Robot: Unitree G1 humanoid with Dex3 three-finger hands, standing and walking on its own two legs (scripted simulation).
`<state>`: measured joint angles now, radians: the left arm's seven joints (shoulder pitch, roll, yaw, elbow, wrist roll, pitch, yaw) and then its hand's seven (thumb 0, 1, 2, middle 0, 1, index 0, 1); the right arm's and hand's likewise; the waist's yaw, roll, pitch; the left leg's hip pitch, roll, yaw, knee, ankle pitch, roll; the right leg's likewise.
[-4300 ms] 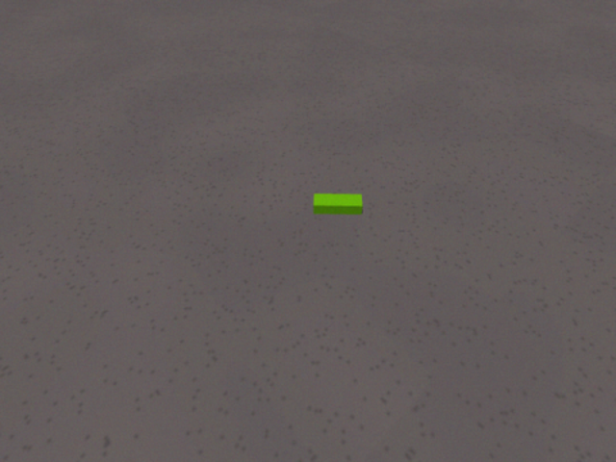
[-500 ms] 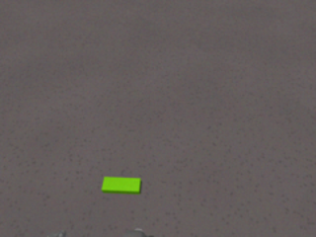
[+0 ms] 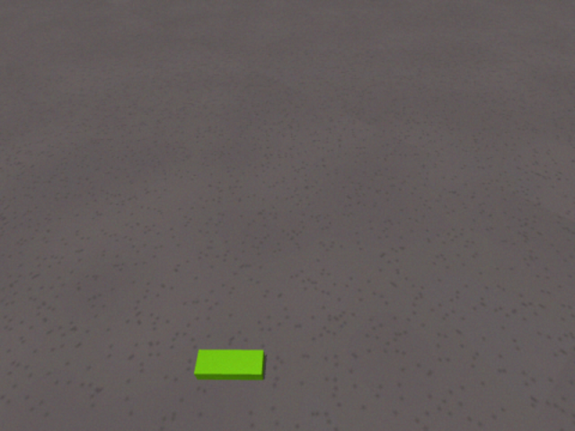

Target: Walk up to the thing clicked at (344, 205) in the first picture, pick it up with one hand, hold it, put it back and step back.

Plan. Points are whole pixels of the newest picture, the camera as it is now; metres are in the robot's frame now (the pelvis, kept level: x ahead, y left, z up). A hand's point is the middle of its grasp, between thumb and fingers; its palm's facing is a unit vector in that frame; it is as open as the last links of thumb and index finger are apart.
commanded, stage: walk up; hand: left
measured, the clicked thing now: (230, 364) +0.49 +0.27 -0.74
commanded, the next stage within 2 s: none
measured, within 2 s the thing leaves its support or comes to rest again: neither
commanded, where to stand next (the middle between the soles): +0.10 +0.01 m, yaw +0 degrees
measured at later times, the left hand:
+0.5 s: hand out of the picture +0.11 +0.25 -0.15, palm faces -0.05 -0.93 -0.35, open 7.4 cm
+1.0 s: hand out of the picture +0.12 +0.25 -0.14, palm faces -0.05 -0.93 -0.36, open 7.4 cm
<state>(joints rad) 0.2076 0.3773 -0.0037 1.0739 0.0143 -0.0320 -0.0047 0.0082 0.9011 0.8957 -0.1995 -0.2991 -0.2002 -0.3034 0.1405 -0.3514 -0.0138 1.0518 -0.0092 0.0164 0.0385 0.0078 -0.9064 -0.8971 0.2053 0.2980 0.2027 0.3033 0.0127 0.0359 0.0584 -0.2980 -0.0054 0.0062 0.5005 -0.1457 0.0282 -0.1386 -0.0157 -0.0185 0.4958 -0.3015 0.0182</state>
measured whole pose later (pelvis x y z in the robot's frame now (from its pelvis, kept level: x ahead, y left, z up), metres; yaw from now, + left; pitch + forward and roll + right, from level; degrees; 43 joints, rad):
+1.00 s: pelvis +0.04 +0.00 +0.01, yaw -1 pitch -2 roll +0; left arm 0.10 0.35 -0.01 1.14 0.02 -0.02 0.01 0.01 0.90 0.90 -0.20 -0.30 -0.20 -0.30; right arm 0.07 -0.34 -0.02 1.14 -0.01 0.01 0.01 0.01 -0.91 -0.90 0.20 0.30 0.20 0.30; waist 0.00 0.00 0.05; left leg -0.18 -0.02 0.02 0.34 -0.13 0.02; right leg -0.01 -0.03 0.00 0.30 -0.25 0.03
